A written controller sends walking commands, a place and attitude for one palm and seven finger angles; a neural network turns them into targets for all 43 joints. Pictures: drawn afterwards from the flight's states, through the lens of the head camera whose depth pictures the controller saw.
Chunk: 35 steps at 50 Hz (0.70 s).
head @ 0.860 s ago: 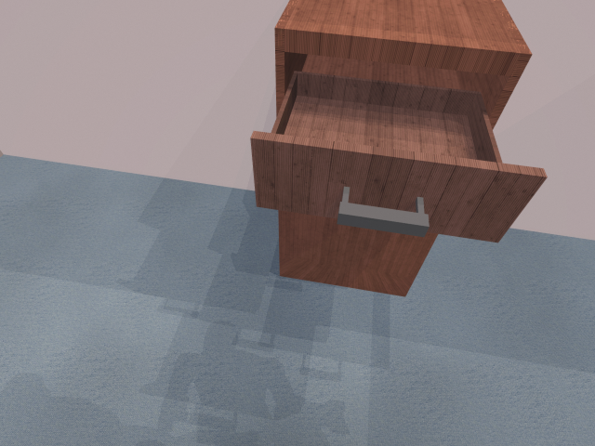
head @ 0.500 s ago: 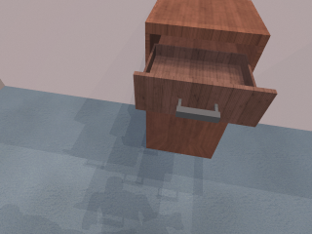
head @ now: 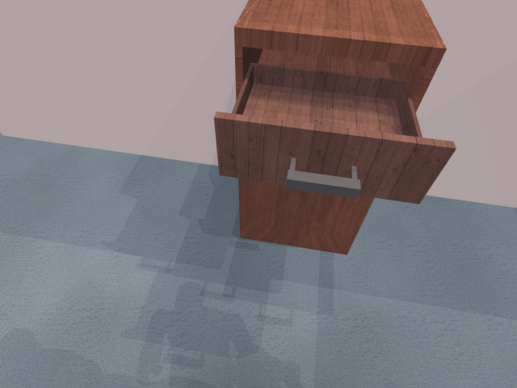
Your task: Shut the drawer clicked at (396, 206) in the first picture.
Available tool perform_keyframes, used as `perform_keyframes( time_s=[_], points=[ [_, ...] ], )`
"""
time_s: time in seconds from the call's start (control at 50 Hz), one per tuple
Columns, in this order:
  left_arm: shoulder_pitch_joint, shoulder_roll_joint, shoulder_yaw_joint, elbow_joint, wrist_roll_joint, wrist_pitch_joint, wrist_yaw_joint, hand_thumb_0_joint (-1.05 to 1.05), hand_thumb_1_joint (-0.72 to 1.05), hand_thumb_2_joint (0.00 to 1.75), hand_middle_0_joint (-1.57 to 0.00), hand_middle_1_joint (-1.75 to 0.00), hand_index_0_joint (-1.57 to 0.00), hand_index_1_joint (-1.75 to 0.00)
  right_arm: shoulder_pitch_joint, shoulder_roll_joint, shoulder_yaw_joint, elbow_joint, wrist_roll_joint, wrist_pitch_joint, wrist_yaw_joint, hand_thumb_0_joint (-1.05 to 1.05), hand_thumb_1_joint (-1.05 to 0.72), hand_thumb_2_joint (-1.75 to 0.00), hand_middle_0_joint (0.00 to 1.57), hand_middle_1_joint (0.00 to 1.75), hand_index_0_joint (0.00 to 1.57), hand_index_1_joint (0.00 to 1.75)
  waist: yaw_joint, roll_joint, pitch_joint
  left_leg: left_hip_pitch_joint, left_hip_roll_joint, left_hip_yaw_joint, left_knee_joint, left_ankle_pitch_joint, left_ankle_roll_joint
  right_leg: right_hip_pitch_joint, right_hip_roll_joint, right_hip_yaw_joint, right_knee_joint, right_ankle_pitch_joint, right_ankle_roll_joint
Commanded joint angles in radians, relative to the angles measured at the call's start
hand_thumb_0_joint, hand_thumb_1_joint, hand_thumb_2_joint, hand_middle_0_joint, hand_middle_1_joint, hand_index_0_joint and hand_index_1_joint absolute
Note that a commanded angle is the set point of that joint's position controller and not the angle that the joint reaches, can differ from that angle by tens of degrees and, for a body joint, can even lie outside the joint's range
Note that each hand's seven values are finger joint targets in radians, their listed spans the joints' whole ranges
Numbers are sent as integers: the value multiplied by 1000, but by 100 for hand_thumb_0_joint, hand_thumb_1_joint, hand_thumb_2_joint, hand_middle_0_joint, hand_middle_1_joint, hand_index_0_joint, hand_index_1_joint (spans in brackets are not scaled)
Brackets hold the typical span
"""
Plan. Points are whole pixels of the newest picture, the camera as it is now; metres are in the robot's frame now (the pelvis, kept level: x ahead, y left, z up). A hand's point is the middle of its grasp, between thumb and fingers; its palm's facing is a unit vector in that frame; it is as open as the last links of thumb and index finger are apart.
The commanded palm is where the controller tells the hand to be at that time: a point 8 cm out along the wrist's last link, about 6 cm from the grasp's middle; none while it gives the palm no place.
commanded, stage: look at it before walking up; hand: left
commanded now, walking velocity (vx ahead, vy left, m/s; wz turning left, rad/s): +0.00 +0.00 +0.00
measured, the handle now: (322, 175) +0.50 -0.10 +0.03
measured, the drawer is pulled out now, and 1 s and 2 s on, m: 0.30 0.30 0.30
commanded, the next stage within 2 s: turn to face it in 0.58 s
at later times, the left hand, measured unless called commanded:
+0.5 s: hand out of the picture +0.04 +0.19 -0.17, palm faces -0.03 -0.98 -0.22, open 7.4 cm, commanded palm none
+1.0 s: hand out of the picture +0.03 +0.18 -0.18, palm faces -0.05 -0.98 -0.20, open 7.4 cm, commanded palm none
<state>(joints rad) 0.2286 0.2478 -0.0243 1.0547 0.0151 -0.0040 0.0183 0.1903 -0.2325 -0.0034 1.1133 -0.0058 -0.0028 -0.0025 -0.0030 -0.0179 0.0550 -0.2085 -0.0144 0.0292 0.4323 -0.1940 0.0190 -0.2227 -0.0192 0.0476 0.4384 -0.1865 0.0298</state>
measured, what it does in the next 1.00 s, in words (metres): stands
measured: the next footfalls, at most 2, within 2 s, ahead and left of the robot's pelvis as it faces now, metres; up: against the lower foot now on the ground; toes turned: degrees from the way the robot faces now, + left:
right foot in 1.20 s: +0.07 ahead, -0.17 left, +0.00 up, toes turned -13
left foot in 1.64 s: +0.25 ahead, -0.03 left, +0.00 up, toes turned -5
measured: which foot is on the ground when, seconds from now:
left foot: down 0.00-1.00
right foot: down 0.00-0.96, up 0.98-1.00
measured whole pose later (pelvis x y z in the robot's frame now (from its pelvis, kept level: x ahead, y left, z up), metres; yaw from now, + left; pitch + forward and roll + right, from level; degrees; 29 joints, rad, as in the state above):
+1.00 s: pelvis +0.01 +0.00 -0.01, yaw -4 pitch -2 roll +1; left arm 0.29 0.20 0.02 1.02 0.02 0.04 0.01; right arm 0.22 -0.16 -0.03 1.08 -0.02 0.01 -0.02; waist 0.01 -0.03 0.06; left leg -0.22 0.02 0.09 0.50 -0.26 0.02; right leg -0.30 0.00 0.08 0.61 -0.32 0.01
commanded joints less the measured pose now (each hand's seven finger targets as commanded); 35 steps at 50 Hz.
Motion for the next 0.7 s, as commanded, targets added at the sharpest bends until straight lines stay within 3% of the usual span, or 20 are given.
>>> perform_keyframes(
  time_s=[0.0,0.28,0.56,0.68],
  points=[
    [12,143,35,-48,1,-18,13,0,90,90,-20,-30,-20,-30,-5,-147,-32,-43,-2,-20,-7,0,-90,-90,20,30,20,30,-1,8,-22,4,110,-111,-110,-28,2,-20,-82,83,-94,-44,-44],
    [19,116,36,-48,2,-18,16,0,90,90,-20,-30,-20,-30,5,-117,-32,-35,-1,-20,-10,0,-90,-90,20,30,20,30,-1,3,-21,15,108,-105,-104,-4,-2,-20,-81,85,-101,-35,-40],
    [47,92,35,-34,0,-20,18,0,90,90,-20,-30,-20,-30,23,-95,-30,-22,2,-25,-16,0,-90,-90,20,30,20,30,1,15,-52,48,117,-99,-91,80,1,9,-81,72,-81,62,-39],
    [60,80,32,-26,1,-15,19,0,90,90,-20,-30,-20,-30,30,-85,-28,-17,2,-22,-17,0,-90,-90,20,30,20,30,1,22,-12,26,114,-103,-108,27,0,-7,-73,76,-92,18,-36]
  ],
)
